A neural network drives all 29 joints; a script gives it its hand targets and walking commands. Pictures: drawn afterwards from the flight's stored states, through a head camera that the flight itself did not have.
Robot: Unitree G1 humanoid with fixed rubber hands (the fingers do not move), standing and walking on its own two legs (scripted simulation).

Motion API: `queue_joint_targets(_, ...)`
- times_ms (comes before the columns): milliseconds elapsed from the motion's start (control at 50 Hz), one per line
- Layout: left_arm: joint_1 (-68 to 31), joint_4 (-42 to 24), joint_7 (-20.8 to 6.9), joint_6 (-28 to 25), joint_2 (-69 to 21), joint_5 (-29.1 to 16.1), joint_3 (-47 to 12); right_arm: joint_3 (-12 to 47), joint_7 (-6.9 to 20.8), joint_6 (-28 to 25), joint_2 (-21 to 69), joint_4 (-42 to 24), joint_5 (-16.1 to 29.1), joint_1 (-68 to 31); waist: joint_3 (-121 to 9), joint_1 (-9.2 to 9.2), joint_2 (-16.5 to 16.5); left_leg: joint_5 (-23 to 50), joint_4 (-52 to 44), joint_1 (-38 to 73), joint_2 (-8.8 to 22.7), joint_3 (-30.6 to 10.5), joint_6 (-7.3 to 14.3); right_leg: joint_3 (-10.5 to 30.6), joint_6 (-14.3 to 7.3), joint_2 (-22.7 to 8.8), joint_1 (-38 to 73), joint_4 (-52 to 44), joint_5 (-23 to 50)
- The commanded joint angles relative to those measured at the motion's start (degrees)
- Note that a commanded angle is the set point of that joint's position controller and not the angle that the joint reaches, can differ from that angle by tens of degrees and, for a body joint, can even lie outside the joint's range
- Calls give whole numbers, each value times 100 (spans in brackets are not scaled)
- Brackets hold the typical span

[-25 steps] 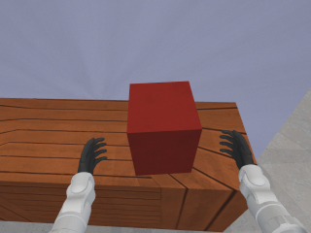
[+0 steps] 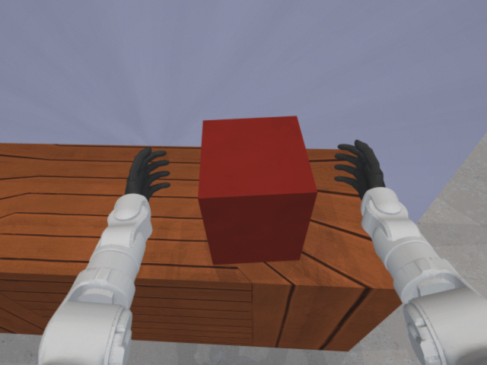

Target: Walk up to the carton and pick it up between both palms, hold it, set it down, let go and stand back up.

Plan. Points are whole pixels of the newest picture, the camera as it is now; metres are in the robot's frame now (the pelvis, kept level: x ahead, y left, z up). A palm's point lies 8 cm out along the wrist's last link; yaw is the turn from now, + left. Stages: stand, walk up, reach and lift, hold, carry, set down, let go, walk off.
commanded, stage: reach and lift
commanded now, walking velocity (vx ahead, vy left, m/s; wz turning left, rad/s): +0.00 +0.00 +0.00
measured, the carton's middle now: (253, 193) +0.49 +0.02 -0.04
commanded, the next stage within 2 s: none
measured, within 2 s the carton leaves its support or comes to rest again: neither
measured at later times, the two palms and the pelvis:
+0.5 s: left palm (143, 162) +0.44 +0.21 +0.10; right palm (365, 144) +0.46 -0.18 +0.12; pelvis +0.00 -0.01 -0.01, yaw +1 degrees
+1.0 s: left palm (150, 188) +0.44 +0.22 +0.03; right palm (351, 169) +0.46 -0.17 +0.06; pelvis +0.00 -0.01 -0.02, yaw +1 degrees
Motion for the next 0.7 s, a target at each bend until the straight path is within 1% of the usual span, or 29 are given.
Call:
queue_joint_targets(0, -3495, -697, 92, -293, 1022, -207, 15, -243, 26, -178, -1168, -1132, 75, -3732, -3479, -50, -76, 2546, 58, 1307, -375, 285, -206, -288, -103, 378, 942, 5, 1639)
queue_joint_targets(40, -3633, -407, 97, -266, 1083, -234, -41, -221, 29, -85, -1171, -943, 89, -3873, -3509, -101, -89, 2497, 68, 1231, -378, 280, -186, -263, -94, 350, 1010, 15, 1732)
queue_joint_targets(60, -3677, -398, 103, -293, 1141, -240, -28, -210, 34, -83, -1201, -910, 77, -3949, -3649, -38, -62, 2616, 131, 1181, -387, 312, -202, -260, -84, 345, 1018, 86, 1861)
queue_joint_targets(80, -3965, -499, 115, -318, 1215, -281, -5, -168, 22, -73, -1215, -945, 122, -4143, -3826, -38, -104, 2692, 156, 1173, -387, 319, -196, -268, -65, 347, 1023, 108, 2005)
queue_joint_targets(100, -3925, -327, 111, -316, 1172, -316, -73, -84, 36, -44, -1184, -802, 220, -4111, -3782, -30, -3, 2682, 174, 1195, -387, 312, -208, -248, -78, 343, 997, 141, 1989)
queue_joint_targets(140, -4225, -366, 116, -362, 1257, -345, -76, -9, 47, -11, -1195, -787, 294, -4370, -4061, 1, -2, 2795, 235, 1122, -392, 321, -197, -255, -61, 320, 998, 189, 2208)
queue_joint_targets(160, -4360, -424, 140, -373, 1269, -358, -68, -69, 50, -19, -1238, -791, 282, -4480, -4235, 59, 131, 2778, 269, 1080, -388, 312, -220, -275, -78, 337, 949, 220, 2126)
queue_joint_targets(180, -4470, -306, 149, -356, 1278, -368, -119, -46, 50, 15, -1263, -687, 267, -4515, -4231, 20, 144, 2784, 261, 1087, -372, 298, -231, -278, -84, 350, 923, 195, 2089)
queue_joint_targets(200, -4645, -418, 184, -372, 1282, -397, -139, -127, 57, 13, -1322, -679, 286, -4596, -4412, -41, 256, 2898, 332, 1100, -389, 274, -251, -299, -85, 337, 805, 244, 2201)
queue_joint_targets(220, -4568, -334, 194, -344, 1308, -330, -137, -75, 65, 36, -1338, -454, 315, -4573, -4474, 23, 331, 3014, 360, 1258, -373, 280, -293, -338, -87, 362, 713, 229, 2173)
queue_joint_targets(240, -4716, -289, 199, -315, 1233, -352, -218, -102, 70, 46, -1363, -444, 345, -4623, -4465, -70, 349, 3075, 397, 1273, -355, 252, -300, -359, -83, 370, 651, 216, 2260)
queue_joint_targets(260, -4696, -221, 201, -277, 1262, -345, -193, -94, 61, 70, -1431, -381, 342, -4701, -4538, -40, 284, 3142, 406, 1290, -350, 235, -306, -363, -76, 367, 700, 219, 2336)
queue_joint_targets(280, -4839, -263, 218, -274, 1283, -344, -199, -158, 51, 71, -1430, -378, 333, -4838, -4609, -21, 337, 3167, 402, 1285, -357, 252, -324, -356, -69, 378, 689, 221, 2407)
queue_joint_targets(300, -5000, -226, 222, -245, 1247, -417, -282, -159, 55, 92, -1483, -329, 345, -4982, -4698, -123, 377, 3088, 443, 1307, -361, 225, -338, -371, -63, 392, 546, 223, 2336)
queue_joint_targets(320, -4888, -7, 211, -205, 1337, -363, -195, -64, 43, 143, -1469, -196, 371, -4897, -4532, -45, 300, 3016, 399, 1261, -357, 237, -313, -358, -49, 364, 616, 206, 2361)
queue_joint_targets(380, -5156, 112, 211, -160, 1255, -484, -315, -151, 12, 209, -1514, -230, 341, -5149, -4618, -173, 138, 2881, 402, 969, -358, 204, -274, -373, -28, 356, 686, 249, 2404)
queue_joint_targets(400, -5247, 182, 202, -178, 1361, -481, -245, -137, -10, 231, -1484, -250, 339, -5303, -4670, -72, 54, 2796, 375, 843, -346, 237, -263, -337, -6, 331, 793, 266, 2455)
queue_joint_targets(420, -5384, 244, 220, -195, 1427, -516, -279, -131, -16, 271, -1465, -174, 385, -5383, -4650, -83, 14, 2678, 376, 699, -366, 245, -246, -307, 36, 316, 822, 293, 2455)
queue_joint_targets(440, -5441, 338, 225, -195, 1403, -554, -335, -169, -26, 289, -1507, -120, 372, -5399, -4682, -159, 40, 2712, 384, 671, -373, 229, -255, -302, 29, 292, 859, 345, 2626)
queue_joint_targets(480, -5286, 584, 170, -177, 1388, -533, -331, -49, -36, 313, -1444, 11, 421, -5332, -4610, -85, 87, 2788, 384, 635, -388, 256, -271, -297, 24, 288, 973, 364, 2834)
queue_joint_targets(500, -5405, 618, 162, -214, 1305, -537, -355, -84, -51, 323, -1415, 30, 419, -5439, -4606, -137, 51, 2747, 385, 512, -396, 246, -254, -298, 45, 275, 966, 400, 2860)
queue_joint_targets(520, -5462, 606, 155, -248, 1352, -540, -357, -46, -51, 319, -1406, -14, 412, -5466, -4782, -129, 92, 2759, 384, 531, -406, 262, -258, -308, 69, 266, 979, 434, 2994)
queue_joint_targets(540, -5354, 764, 139, -263, 1354, -536, -331, -1, -56, 310, -1375, 1, 449, -5459, -4671, -113, -2, 2805, 372, 451, -397, 248, -246, -293, 75, 255, 1023, 441, 3086)
queue_joint_targets(560, -5420, 898, 116, -305, 1361, -560, -394, -27, -68, 316, -1363, 89, 437, -5419, -4650, -148, 38, 2715, 368, 367, -404, 255, -241, -281, 86, 237, 985, 430, 2983)
queue_joint_targets(580, -5405, 862, 122, -370, 1358, -542, -376, -80, -66, 276, -1310, 14, 408, -5425, -4772, -106, 93, 2738, 364, 372, -410, 267, -245, -291, 62, 241, 995, 450, 2970)
queue_joint_targets(620, -5399, 841, 133, -461, 1233, -508, -408, -119, -33, 186, -1351, 123, 343, -5322, -5051, -141, 236, 3061, 442, 560, -370, 250, -302, -369, 49, 285, 877, 486, 3125)
queue_joint_targets(640, -5242, 1011, 117, -505, 1245, -489, -423, -8, -10, 153, -1279, 169, 400, -5240, -4932, -113, 177, 3130, 476, 614, -361, 251, -324, -382, 47, 299, 837, 470, 3041)
queue_joint_targets(660, -5285, 933, 101, -571, 1160, -504, -452, -33, -6, 99, -1322, 161, 365, -5249, -5011, -162, 141, 3239, 515, 628, -365, 256, -333, -394, 30, 302, 793, 509, 3166)
queue_joint_targets(680, -5173, 1136, 72, -620, 1193, -424, -372, 30, 4, 64, -1246, 368, 378, -5155, -4861, -110, 208, 3260, 520, 655, -356, 241, -336, -385, 42, 303, 715, 486, 3142)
